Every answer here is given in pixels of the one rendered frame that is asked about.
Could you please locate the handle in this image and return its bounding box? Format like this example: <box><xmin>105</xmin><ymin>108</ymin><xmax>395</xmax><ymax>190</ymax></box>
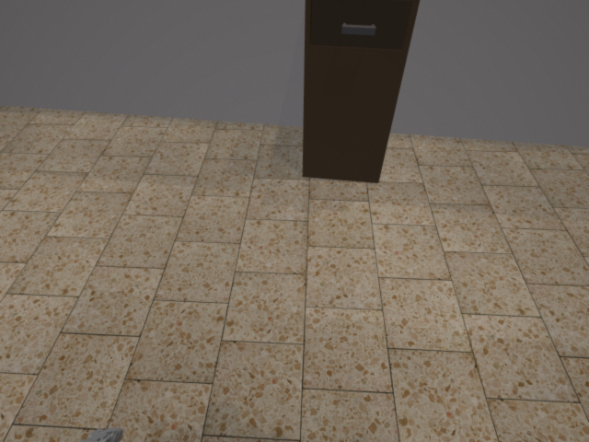
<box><xmin>341</xmin><ymin>23</ymin><xmax>375</xmax><ymax>35</ymax></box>

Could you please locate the cabinet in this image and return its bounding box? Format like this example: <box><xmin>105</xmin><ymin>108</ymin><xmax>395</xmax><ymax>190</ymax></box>
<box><xmin>303</xmin><ymin>0</ymin><xmax>420</xmax><ymax>183</ymax></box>

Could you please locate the drawer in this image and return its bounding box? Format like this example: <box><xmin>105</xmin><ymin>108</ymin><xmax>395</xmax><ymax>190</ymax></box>
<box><xmin>311</xmin><ymin>0</ymin><xmax>412</xmax><ymax>50</ymax></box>

